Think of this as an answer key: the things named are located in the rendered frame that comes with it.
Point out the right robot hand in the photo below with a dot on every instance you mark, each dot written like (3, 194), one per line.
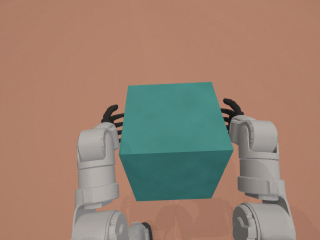
(237, 111)

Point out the carton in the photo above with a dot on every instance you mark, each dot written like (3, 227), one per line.
(174, 142)

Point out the robot right forearm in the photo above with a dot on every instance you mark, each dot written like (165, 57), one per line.
(258, 151)

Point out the robot left forearm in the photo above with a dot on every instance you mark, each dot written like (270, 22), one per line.
(97, 186)

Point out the robot left upper arm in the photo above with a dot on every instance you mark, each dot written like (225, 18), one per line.
(101, 225)

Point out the robot right upper arm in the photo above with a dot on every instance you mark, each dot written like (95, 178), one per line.
(262, 221)

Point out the left robot hand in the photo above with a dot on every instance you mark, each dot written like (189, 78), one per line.
(110, 119)

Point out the left robot shin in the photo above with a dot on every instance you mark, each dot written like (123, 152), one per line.
(136, 223)

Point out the robot left thigh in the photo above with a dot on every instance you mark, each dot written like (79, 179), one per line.
(138, 232)

